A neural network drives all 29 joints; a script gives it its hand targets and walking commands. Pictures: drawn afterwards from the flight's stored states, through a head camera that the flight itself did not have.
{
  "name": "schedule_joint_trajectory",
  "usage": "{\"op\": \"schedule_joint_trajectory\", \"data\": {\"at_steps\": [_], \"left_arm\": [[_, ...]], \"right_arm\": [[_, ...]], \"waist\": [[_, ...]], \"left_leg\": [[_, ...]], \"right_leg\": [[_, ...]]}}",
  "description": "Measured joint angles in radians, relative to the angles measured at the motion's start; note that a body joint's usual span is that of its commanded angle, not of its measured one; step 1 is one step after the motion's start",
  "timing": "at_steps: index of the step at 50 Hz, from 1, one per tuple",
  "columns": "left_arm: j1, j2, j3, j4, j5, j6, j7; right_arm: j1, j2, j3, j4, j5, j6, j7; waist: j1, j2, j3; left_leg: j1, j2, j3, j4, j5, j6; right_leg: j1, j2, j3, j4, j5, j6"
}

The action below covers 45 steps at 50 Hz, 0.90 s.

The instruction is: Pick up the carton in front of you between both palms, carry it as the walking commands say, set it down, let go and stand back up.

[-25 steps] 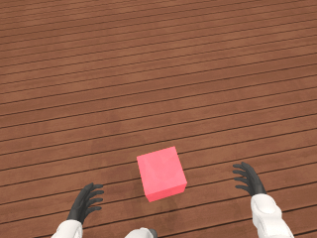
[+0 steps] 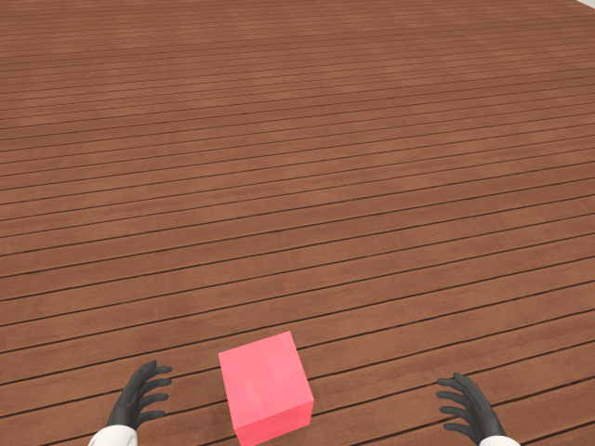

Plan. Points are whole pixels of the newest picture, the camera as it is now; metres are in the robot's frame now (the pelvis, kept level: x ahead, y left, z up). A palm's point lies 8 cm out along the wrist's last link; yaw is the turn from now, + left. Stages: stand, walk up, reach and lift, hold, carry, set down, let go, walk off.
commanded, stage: let go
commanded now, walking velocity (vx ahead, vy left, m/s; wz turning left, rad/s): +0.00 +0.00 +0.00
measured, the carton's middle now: (266, 390) +0.39 +0.09 -0.65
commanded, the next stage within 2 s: stand in 0.16 s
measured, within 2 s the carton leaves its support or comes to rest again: neither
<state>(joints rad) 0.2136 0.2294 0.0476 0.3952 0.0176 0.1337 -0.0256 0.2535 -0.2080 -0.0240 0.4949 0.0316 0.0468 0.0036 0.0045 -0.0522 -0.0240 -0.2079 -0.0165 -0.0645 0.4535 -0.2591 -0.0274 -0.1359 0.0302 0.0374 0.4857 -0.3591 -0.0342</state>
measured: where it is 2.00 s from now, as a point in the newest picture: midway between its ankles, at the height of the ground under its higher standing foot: outside the picture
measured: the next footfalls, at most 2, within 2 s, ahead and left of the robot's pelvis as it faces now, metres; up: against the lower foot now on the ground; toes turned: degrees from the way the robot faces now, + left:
none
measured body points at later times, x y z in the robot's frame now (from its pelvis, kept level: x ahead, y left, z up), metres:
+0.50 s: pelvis -0.03 +0.04 +0.00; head -0.03 +0.07 +0.45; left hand +0.10 +0.33 -0.12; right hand +0.10 -0.27 -0.07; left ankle -0.01 +0.14 -0.74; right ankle -0.07 -0.09 -0.74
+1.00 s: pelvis -0.01 +0.04 +0.00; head -0.01 +0.07 +0.45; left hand +0.13 +0.34 -0.12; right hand +0.10 -0.27 -0.09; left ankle -0.01 +0.14 -0.74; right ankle -0.07 -0.09 -0.74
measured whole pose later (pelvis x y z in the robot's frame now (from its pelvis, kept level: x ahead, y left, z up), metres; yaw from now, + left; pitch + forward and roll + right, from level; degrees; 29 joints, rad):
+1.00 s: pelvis -0.01 +0.04 +0.00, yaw -3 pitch -1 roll +0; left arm 0.17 0.38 0.02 0.87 0.03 0.00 0.03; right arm 0.14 -0.34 -0.02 0.90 -0.03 0.00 -0.02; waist -0.01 -0.06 0.01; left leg -0.16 -0.03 -0.01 0.45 -0.26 0.03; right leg -0.07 0.00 0.09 0.41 -0.31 0.02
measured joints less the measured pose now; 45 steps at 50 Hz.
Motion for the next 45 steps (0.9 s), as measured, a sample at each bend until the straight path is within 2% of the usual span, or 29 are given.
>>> {"op": "schedule_joint_trajectory", "data": {"at_steps": [4, 9, 13, 20, 28, 45], "left_arm": [[-0.013, 0.011, -0.004, -0.02, -0.013, 0.025, 0.016], [-0.013, 0.008, -0.004, -0.03, -0.008, 0.059, 0.025], [-0.025, 0.041, -0.004, 0.087, 0.024, -0.021, 0.041], [0.035, 0.111, 0.016, 0.229, 0.032, -0.109, 0.03], [0.057, 0.131, -0.004, 0.334, 0.027, -0.136, 0.036], [-0.034, 0.145, -0.031, 0.437, 0.014, -0.136, 0.054]], "right_arm": [[-0.029, 0.012, 0.007, 0.02, 0.015, 0.004, -0.003], [-0.056, 0.028, 0.002, 0.008, -0.01, 0.025, 0.014], [-0.069, -0.007, 0.006, 0.118, -0.081, 0.001, -0.006], [-0.06, -0.102, -0.03, 0.222, -0.086, -0.038, -0.004], [-0.072, -0.125, -0.028, 0.279, -0.074, -0.05, -0.005], [-0.107, -0.135, -0.001, 0.383, -0.059, -0.053, -0.023]], "waist": [[0.009, 0.0, 0.011], [0.008, 0.01, 0.039], [0.013, 0.005, 0.017], [0.003, -0.008, 0.008], [-0.01, -0.009, 0.013], [-0.013, -0.009, 0.03]], "left_leg": [[-0.01, -0.004, 0.0, 0.017, 0.005, 0.005], [-0.002, -0.009, 0.006, 0.029, 0.014, 0.018], [-0.043, -0.01, 0.014, 0.062, 0.01, 0.027], [-0.07, -0.011, 0.033, 0.086, -0.001, 0.044], [-0.037, -0.012, 0.044, 0.07, -0.012, 0.052], [0.027, -0.02, 0.054, 0.01, -0.007, 0.056]], "right_leg": [[-0.005, -0.003, 0.001, 0.007, 0.008, 0.007], [0.011, -0.008, 0.006, -0.001, 0.028, 0.021], [-0.026, -0.009, 0.013, 0.019, 0.032, 0.035], [-0.051, -0.011, 0.032, 0.027, 0.034, 0.047], [-0.014, -0.015, 0.045, -0.006, 0.036, 0.055], [0.047, -0.03, 0.051, -0.063, 0.041, 0.059]]}}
